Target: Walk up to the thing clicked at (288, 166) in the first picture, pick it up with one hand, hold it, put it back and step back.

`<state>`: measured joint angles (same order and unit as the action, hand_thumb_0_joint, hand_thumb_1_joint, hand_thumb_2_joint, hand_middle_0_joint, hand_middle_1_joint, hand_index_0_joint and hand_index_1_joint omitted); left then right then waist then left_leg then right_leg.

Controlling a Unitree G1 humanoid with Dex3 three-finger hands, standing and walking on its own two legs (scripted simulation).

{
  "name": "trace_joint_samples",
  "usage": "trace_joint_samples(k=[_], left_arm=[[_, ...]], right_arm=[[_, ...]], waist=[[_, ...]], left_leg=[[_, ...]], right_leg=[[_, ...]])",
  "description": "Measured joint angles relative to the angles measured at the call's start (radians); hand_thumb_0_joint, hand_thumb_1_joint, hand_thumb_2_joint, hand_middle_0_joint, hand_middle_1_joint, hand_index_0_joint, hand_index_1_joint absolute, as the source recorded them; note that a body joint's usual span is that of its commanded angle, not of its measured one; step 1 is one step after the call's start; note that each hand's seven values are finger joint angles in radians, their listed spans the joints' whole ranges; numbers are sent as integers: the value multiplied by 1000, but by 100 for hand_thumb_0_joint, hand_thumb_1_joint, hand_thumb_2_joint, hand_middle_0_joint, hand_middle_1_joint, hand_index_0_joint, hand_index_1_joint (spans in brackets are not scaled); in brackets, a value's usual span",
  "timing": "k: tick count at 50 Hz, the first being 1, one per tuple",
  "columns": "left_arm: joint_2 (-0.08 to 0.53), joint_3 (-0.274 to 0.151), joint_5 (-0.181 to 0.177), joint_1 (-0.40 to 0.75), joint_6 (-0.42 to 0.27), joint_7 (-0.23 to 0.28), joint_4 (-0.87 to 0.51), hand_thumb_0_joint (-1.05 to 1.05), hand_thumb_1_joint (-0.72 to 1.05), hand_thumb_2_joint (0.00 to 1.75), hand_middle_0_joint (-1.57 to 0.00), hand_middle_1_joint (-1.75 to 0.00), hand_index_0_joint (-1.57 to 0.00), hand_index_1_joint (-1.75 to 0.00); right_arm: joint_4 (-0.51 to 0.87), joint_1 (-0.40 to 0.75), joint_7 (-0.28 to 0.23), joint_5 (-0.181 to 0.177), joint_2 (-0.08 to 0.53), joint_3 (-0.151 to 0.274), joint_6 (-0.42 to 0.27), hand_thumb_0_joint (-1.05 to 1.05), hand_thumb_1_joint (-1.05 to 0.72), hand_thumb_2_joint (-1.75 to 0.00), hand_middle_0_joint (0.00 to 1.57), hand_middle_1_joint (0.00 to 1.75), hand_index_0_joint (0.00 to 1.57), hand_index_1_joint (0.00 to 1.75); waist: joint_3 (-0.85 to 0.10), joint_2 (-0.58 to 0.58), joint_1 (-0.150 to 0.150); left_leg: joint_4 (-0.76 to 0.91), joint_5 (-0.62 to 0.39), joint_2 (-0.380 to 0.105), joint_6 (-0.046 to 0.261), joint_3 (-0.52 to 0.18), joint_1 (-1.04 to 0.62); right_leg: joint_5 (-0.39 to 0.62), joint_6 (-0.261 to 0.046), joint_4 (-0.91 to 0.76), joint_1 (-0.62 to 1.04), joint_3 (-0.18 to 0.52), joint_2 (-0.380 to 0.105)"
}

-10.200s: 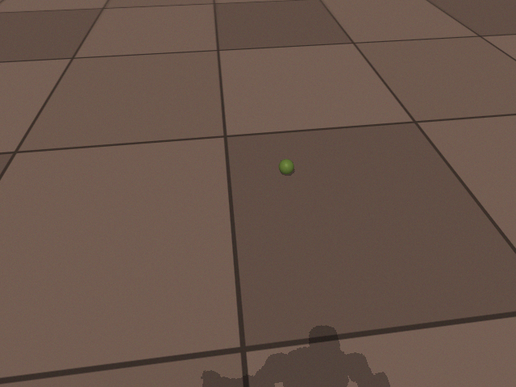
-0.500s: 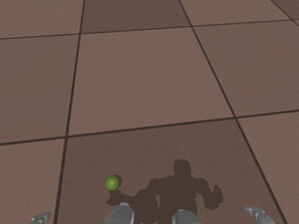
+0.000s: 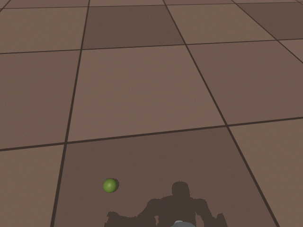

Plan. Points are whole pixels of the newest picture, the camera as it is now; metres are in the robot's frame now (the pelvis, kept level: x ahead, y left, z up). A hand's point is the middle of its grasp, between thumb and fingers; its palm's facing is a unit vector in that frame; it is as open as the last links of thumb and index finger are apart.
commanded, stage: walk up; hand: left
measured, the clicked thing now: (109, 185) +0.47 +0.24 -0.71
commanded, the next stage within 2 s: stand in 1.26 s
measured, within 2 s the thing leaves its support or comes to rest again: neither
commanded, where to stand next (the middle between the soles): +0.11 +0.01 m, yaw +0 degrees
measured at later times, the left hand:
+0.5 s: hand out of the picture +0.00 +0.26 -0.11, palm faces +0.01 -0.90 -0.44, open 7.4 cm
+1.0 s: hand out of the picture +0.05 +0.25 -0.14, palm faces -0.02 -0.92 -0.38, open 7.4 cm
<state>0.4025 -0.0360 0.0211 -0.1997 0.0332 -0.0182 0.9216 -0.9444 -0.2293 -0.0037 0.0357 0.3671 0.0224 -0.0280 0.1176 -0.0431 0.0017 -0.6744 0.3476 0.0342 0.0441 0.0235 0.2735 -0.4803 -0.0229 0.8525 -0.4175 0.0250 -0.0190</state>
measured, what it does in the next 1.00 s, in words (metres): steps on the spot: right foot, then left foot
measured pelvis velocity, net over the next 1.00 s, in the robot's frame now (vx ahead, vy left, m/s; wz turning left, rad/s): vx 0.01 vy -0.02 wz -0.01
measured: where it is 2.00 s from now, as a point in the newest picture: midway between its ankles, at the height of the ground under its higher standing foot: outside the picture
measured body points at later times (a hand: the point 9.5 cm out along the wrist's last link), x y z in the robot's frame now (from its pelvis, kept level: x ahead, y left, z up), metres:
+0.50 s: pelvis +0.01 -0.03 +0.02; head +0.04 -0.05 +0.46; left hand +0.00 +0.30 -0.08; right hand +0.10 -0.35 -0.11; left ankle +0.13 +0.13 -0.69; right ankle +0.01 -0.15 -0.72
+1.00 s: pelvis +0.01 -0.02 +0.01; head +0.02 -0.03 +0.46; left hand +0.06 +0.30 -0.11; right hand +0.13 -0.31 -0.12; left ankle +0.10 +0.11 -0.72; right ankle +0.01 -0.15 -0.72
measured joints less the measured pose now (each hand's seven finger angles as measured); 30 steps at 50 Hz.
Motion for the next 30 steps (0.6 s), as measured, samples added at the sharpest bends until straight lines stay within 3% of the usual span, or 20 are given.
trace_joint_samples(k=[2,7,9,12,14,17,21,25,28,30], left_arm=[[5,-6,-4,-24,-6,-10,21,0,90,90,-20,-30,-20,-30],[13,-20,0,-72,-32,-18,54,0,90,90,-20,-30,-20,-30],[2,-23,2,-82,-55,-14,56,0,90,90,-20,-30,-20,-30],[3,-27,10,-123,-92,-3,33,0,90,90,-21,-30,-20,-30],[-4,-25,6,-145,-97,3,32,0,90,90,-21,-30,-20,-30],[-14,-16,-1,-174,-107,7,32,0,90,90,-21,-30,-20,-30],[-16,-11,4,-190,-100,10,30,0,90,90,-21,-30,-20,-30],[-10,-6,-2,-158,-67,14,15,0,90,90,-21,-30,-20,-30],[-10,1,-14,-121,-43,15,-4,0,90,90,-21,-30,-20,-30],[-2,5,-24,-73,-30,21,-5,0,90,90,-21,-30,-20,-30]], right_arm=[[-6,-17,7,-1,-12,-7,-7,1,-90,-90,20,30,21,30],[5,-40,34,4,-5,4,11,0,-90,-90,21,30,21,30],[11,-44,41,4,16,18,28,0,-90,-90,21,30,21,30],[0,-51,39,2,27,28,55,1,-90,-90,20,30,21,30],[1,-45,46,-5,44,34,51,1,-90,-90,20,30,21,30],[16,-37,54,-11,76,52,36,1,-90,-90,20,30,21,30],[16,-20,48,-20,94,62,38,0,-91,-90,20,30,20,30],[0,11,33,-29,72,51,42,0,-91,-90,20,30,20,30],[-6,31,19,-30,47,36,35,0,-91,-90,20,30,20,30],[-14,58,9,-24,11,29,25,0,-91,-90,20,30,20,30]], waist=[[-24,4,2],[-66,41,9],[-57,92,16],[-69,99,-12],[-62,100,-30],[-44,120,-36],[-23,128,-39],[7,112,-42],[16,89,-41],[42,33,-38]], left_leg=[[24,-14,-12,-11,4,-12],[23,-7,-50,-15,5,-7],[-17,37,-80,-4,-28,1],[-218,119,-35,-5,-81,82],[-289,83,-17,-8,-90,135],[-304,-5,-29,-23,-112,205],[-201,-79,-56,-47,-130,232],[-61,-147,-75,-55,-103,176],[41,-184,-64,-40,-54,89],[70,-133,-32,-47,-35,69]], right_leg=[[43,-3,-42,31,4,-10],[21,-3,-148,126,-25,-2],[139,2,-216,165,-56,29],[175,-7,-250,186,-61,30],[189,-17,-299,217,-52,22],[231,-2,-380,269,-57,15],[236,6,-411,299,-65,6],[186,14,-334,272,-78,1],[127,26,-234,222,-86,-6],[90,30,-153,184,-73,-41]])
